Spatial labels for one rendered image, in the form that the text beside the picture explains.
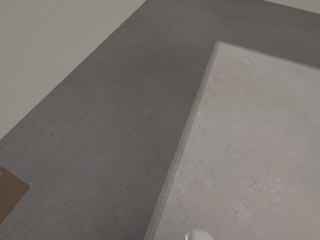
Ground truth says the right robot thigh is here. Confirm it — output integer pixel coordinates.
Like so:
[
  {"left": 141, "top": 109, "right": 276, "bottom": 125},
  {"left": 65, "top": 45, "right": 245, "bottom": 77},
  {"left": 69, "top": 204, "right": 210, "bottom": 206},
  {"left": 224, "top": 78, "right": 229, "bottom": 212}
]
[{"left": 184, "top": 229, "right": 214, "bottom": 240}]

